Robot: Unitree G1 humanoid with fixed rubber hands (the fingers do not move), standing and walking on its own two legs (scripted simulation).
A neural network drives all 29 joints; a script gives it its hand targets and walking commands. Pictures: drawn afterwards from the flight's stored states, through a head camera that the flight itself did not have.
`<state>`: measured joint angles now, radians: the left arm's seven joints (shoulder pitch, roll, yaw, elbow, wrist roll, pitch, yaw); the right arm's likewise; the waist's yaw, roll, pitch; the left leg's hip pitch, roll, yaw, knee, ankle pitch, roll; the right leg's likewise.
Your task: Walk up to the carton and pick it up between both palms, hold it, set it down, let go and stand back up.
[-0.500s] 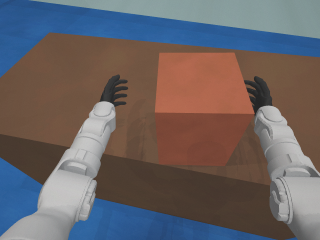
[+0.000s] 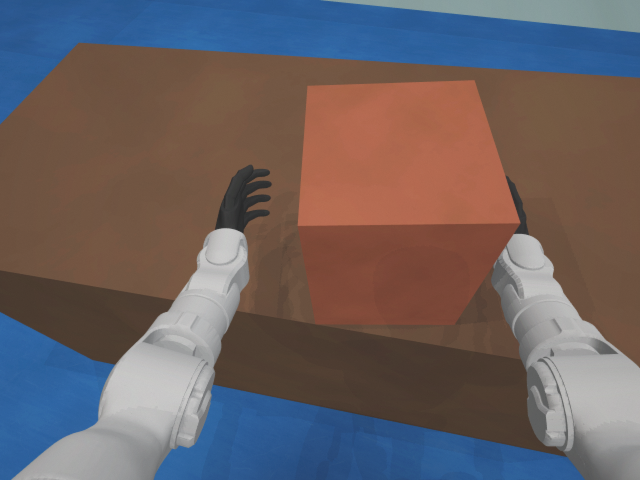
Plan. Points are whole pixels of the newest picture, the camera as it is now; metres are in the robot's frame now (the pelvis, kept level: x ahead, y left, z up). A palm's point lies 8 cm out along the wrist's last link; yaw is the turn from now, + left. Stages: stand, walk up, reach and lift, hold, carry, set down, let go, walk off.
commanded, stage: reach and lift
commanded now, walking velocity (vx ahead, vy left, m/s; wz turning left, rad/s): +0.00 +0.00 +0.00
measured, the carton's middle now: (386, 214) +0.44 -0.06 +0.05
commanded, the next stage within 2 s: none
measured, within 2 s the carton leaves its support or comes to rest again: leaves its support in 1.98 s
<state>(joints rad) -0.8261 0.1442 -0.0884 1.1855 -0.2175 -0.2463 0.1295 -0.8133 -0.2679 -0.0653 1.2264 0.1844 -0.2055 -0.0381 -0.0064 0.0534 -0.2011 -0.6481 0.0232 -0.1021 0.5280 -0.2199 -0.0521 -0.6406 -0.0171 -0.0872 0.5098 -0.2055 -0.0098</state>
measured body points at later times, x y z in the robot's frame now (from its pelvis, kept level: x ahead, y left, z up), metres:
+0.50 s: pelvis +0.00 +0.00 +0.00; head +0.07 -0.02 +0.44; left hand +0.43 +0.10 +0.05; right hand +0.43 -0.20 +0.03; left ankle +0.00 +0.15 -0.73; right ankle +0.01 -0.11 -0.73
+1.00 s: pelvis -0.01 +0.00 +0.00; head +0.05 -0.01 +0.45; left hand +0.42 +0.12 +0.05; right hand +0.41 -0.17 +0.04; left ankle +0.00 +0.15 -0.73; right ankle +0.01 -0.11 -0.73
